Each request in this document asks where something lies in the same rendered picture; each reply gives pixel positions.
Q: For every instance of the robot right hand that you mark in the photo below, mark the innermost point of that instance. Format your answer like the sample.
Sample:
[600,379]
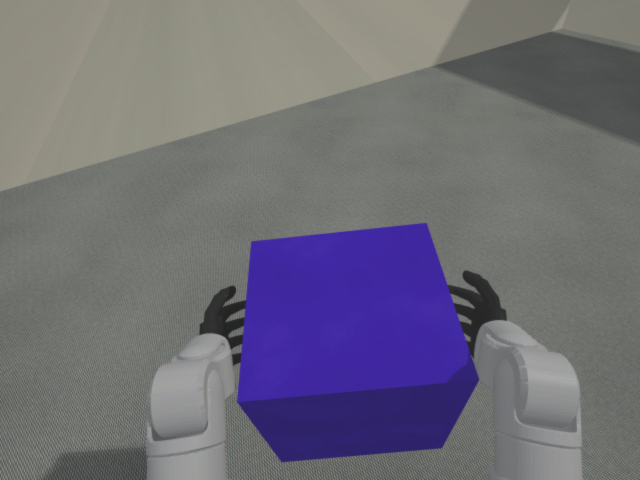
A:
[487,306]

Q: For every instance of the robot left hand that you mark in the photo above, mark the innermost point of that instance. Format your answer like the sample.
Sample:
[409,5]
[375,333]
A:
[215,319]

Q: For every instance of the left robot forearm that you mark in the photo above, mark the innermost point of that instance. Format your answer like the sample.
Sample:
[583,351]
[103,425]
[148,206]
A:
[186,422]

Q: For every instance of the right robot forearm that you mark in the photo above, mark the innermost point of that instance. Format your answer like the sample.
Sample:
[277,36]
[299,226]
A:
[536,405]

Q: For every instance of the carton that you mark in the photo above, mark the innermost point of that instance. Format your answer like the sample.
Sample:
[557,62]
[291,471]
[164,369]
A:
[352,345]

